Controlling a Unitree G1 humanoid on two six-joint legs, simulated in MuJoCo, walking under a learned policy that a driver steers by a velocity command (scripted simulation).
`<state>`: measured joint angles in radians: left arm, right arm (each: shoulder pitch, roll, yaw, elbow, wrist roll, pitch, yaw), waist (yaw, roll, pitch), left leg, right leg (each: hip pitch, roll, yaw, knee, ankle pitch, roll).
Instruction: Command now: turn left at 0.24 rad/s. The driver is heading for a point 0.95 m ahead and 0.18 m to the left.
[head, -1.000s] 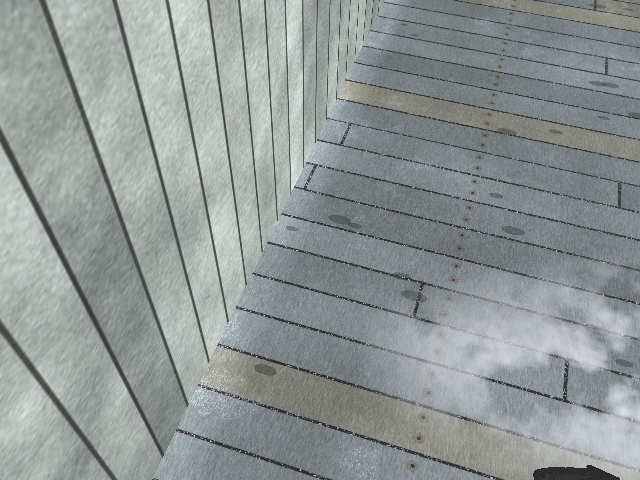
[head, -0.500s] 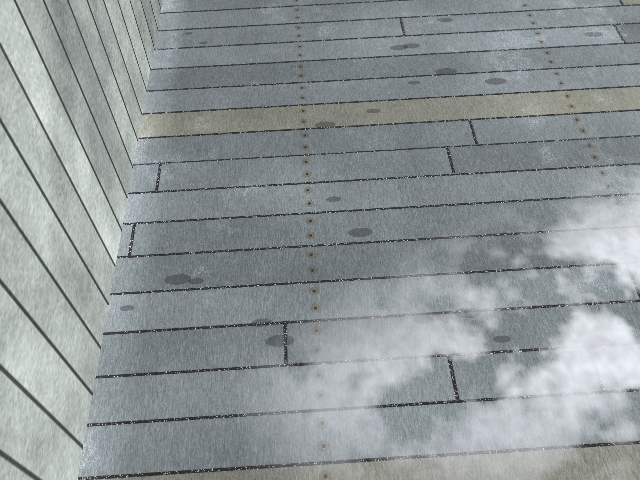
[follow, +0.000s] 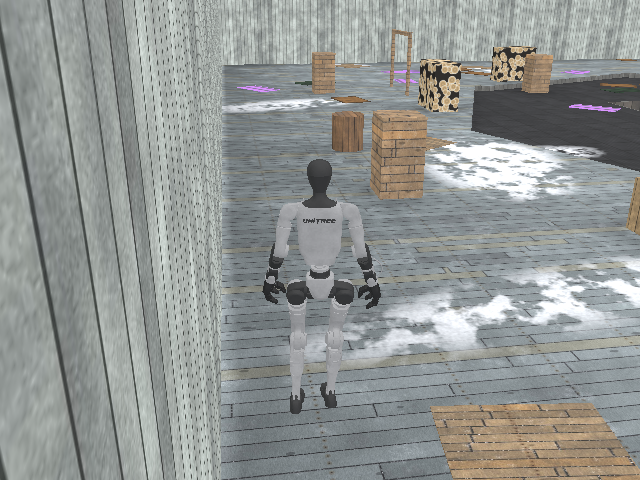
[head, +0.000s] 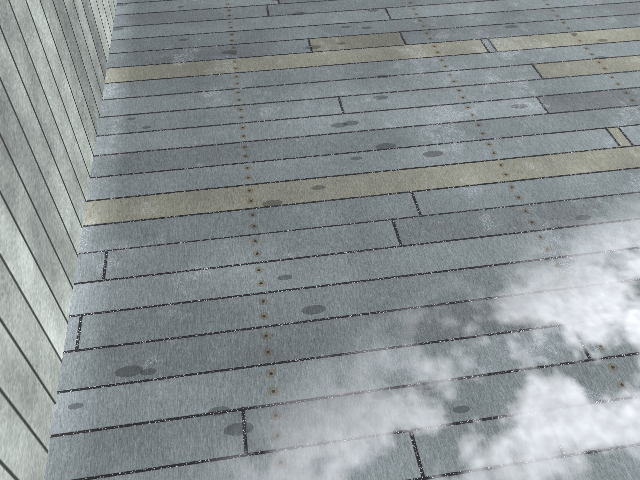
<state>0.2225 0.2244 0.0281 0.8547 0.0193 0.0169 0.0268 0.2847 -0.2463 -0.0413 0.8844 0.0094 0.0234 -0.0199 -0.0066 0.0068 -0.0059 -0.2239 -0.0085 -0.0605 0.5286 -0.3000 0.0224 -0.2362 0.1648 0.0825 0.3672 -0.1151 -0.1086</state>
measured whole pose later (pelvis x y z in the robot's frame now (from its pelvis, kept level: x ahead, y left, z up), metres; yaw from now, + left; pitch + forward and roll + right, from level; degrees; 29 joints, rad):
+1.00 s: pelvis +0.33 +0.10 +0.01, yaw +21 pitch -1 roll +1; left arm 0.25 0.25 0.03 0.88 0.02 -0.04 -0.03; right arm 0.33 -0.25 -0.04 0.89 -0.03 -0.09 -0.02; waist 0.00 -0.03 0.06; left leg -0.04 -0.05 0.11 0.24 -0.18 0.07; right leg -0.57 -0.06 0.06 1.01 -0.22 -0.07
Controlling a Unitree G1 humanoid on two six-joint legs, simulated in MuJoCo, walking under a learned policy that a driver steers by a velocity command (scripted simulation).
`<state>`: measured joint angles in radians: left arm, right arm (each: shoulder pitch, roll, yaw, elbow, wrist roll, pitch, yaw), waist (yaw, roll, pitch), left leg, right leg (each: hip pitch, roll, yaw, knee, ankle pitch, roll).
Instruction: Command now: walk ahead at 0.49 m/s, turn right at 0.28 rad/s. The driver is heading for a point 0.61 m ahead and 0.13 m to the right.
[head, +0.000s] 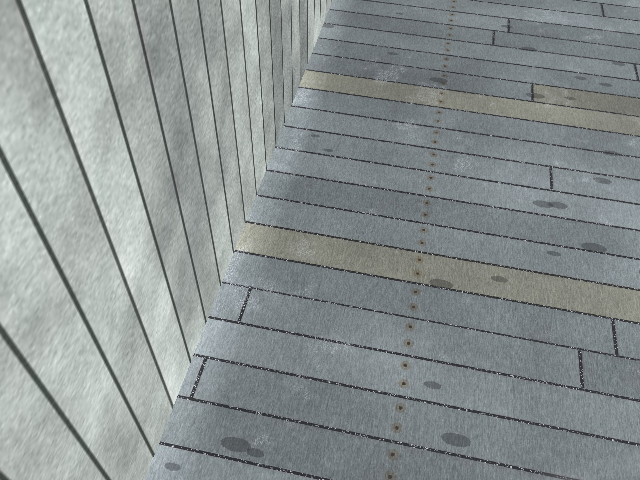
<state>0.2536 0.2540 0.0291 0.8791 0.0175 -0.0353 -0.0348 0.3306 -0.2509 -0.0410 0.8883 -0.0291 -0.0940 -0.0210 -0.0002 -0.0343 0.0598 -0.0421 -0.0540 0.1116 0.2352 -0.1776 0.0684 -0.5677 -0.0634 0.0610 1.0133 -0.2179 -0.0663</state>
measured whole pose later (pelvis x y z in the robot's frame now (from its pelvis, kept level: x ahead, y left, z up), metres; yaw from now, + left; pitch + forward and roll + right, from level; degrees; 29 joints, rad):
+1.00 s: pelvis +0.53 -0.17 -0.01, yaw -18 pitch +0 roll +0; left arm 0.20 0.25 0.02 0.94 0.03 -0.02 0.01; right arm 0.24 -0.23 0.00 0.87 -0.01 -0.06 -0.01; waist -0.01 -0.03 0.07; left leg -0.29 -0.07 0.06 0.38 -0.10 0.09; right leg -0.43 0.03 0.05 1.02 -0.39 0.00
